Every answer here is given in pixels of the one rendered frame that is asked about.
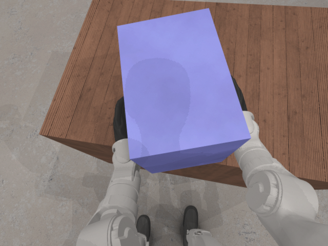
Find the pedestal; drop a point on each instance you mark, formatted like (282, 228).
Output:
(278, 56)

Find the robot left hand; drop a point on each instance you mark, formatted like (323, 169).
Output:
(119, 121)

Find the robot right hand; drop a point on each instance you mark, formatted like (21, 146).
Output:
(240, 95)

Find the robot right foot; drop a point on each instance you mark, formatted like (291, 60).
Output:
(190, 221)

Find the robot right upper arm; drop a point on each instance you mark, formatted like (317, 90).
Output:
(287, 207)

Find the right robot forearm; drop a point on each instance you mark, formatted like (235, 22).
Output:
(253, 156)

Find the right robot thigh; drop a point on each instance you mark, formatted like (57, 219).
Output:
(203, 240)

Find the robot left upper arm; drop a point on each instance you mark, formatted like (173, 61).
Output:
(117, 230)

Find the carton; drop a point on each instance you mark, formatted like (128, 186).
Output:
(181, 106)

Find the left robot forearm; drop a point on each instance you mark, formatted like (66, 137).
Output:
(123, 190)

